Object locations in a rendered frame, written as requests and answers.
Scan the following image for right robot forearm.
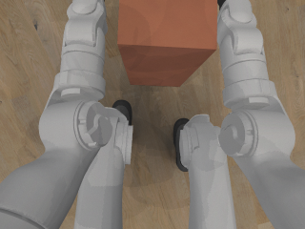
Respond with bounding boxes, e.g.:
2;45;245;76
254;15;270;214
216;0;290;119

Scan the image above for left robot upper arm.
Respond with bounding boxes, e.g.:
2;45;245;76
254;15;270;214
0;98;113;229

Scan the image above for right robot thigh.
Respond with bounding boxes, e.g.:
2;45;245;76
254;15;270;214
179;122;237;229

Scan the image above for right robot shin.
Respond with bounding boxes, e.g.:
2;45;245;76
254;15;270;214
180;114;221;167

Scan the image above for right robot upper arm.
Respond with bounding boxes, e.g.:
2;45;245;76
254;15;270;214
218;109;305;229

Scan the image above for carton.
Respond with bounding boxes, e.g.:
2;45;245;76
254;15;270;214
117;0;217;87

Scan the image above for left robot forearm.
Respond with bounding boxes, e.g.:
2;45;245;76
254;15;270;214
44;0;108;111

